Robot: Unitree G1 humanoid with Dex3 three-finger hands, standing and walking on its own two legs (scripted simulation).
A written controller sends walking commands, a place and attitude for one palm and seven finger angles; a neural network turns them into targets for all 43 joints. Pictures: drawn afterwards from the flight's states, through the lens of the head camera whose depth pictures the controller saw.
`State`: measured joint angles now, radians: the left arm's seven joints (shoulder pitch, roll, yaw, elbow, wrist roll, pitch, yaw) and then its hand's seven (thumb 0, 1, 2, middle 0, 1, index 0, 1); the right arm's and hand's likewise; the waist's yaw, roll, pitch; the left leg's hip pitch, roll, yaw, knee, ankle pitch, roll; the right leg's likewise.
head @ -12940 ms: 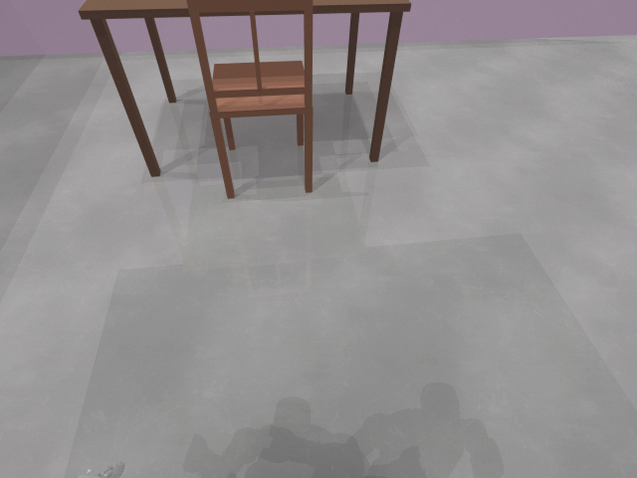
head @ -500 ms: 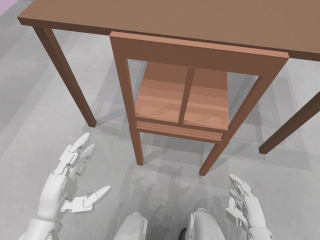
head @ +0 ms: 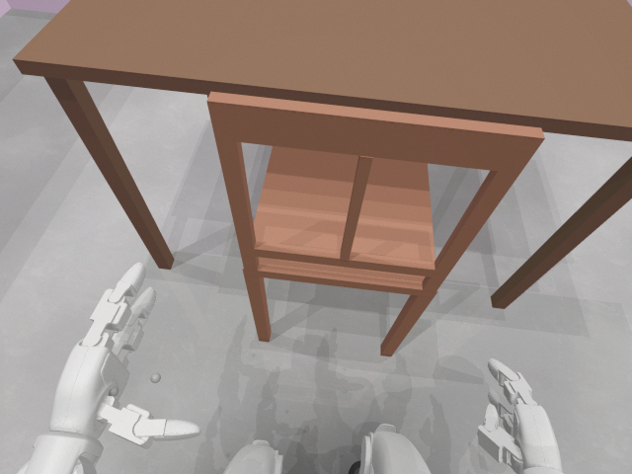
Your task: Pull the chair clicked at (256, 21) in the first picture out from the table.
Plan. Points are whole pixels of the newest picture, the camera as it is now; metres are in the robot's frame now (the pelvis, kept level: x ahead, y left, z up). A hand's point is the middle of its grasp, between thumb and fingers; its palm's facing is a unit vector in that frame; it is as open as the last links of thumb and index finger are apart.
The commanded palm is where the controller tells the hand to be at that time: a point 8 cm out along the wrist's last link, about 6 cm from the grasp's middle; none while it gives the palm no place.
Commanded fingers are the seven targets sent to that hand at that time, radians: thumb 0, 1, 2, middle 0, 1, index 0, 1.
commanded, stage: raise the hand toward the chair's back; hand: left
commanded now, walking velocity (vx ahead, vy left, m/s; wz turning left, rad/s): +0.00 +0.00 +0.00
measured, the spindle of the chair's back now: (353, 212) +0.50 -0.03 -0.02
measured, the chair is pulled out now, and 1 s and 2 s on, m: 0.00 0.00 0.00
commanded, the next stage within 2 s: aim the fingers beside a spindle in 0.92 s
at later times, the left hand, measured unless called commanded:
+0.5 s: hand (141, 342) +0.25 +0.20 +0.06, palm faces -0.05 -1.00 -0.08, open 16.9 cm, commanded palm +0.23 +0.26 +0.06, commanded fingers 0.00 -0.50 0.30 -0.06 -0.08 -0.06 -0.08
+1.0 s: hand (148, 345) +0.25 +0.20 +0.05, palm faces -0.04 -1.00 -0.08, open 16.9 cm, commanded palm +0.23 +0.26 +0.06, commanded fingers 0.00 -0.50 0.30 -0.06 -0.08 -0.06 -0.08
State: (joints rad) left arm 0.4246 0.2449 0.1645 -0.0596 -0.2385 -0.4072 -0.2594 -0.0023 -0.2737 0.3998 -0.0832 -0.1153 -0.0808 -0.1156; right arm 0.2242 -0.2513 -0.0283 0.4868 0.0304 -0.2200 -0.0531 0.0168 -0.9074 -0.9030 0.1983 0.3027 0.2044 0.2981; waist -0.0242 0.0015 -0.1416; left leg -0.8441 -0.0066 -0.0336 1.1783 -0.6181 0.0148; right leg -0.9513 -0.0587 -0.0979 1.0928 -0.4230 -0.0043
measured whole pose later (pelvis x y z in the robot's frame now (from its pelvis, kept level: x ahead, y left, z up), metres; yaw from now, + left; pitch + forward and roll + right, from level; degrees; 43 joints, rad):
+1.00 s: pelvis +0.01 -0.01 +0.01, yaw +0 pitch +16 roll -2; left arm 0.28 0.27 0.24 0.09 -0.28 -0.39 -0.34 -0.01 -0.50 0.30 -0.06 -0.08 -0.06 -0.08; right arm 0.24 -0.25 0.01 0.52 0.03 -0.23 -0.05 0.02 -0.91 -0.90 0.20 0.30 0.21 0.30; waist -0.03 0.02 -0.13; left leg -0.79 -0.01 -0.04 1.10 -0.59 0.01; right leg -0.90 -0.06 -0.10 1.03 -0.41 -0.01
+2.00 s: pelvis +0.00 +0.00 -0.01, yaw +0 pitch +21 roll -1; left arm -0.05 0.23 0.18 0.34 -0.20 -0.43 -0.25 -0.01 -0.50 0.30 -0.06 -0.08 -0.06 -0.08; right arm 0.24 -0.25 0.00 0.55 0.01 -0.15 -0.02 0.01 -0.91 -0.90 0.20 0.30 0.21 0.30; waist -0.05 0.02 -0.15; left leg -0.94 -0.01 -0.02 1.19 -0.62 0.01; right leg -1.06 -0.06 -0.08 1.12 -0.43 0.00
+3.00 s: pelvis -0.01 -0.01 -0.02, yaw -1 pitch +23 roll +0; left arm -0.26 0.22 0.18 0.54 -0.15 -0.49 -0.17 -0.01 -0.50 0.30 -0.06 -0.08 -0.06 -0.08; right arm 0.23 -0.26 -0.01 0.57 0.00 -0.08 -0.01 0.01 -0.91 -0.90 0.20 0.30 0.21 0.30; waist -0.07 0.01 -0.15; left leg -1.04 -0.01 -0.01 1.25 -0.62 0.01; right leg -1.17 -0.06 -0.07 1.19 -0.43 -0.01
